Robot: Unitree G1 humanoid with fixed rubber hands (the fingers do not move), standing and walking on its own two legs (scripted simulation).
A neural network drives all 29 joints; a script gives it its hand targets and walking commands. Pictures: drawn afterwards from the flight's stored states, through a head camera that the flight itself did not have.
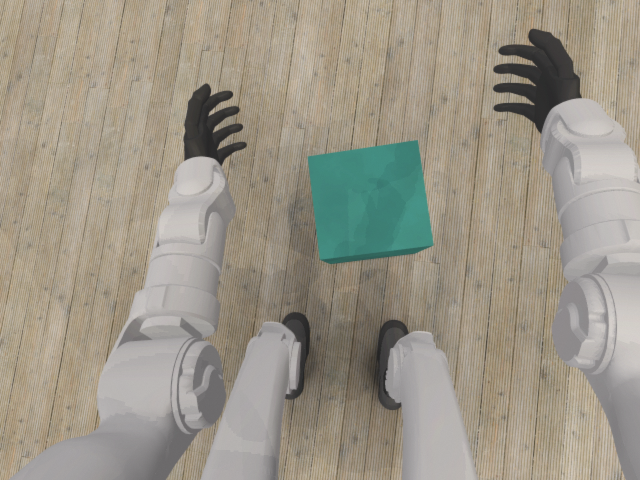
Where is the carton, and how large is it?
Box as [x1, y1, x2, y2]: [308, 140, 433, 263]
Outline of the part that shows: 417,140 308,156 320,259 329,263 414,253 433,245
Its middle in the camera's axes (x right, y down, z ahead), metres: +0.10 -0.07 +0.85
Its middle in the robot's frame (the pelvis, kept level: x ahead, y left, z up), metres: +0.49 -0.02 -0.51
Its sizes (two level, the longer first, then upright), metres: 0.210 0.200 0.250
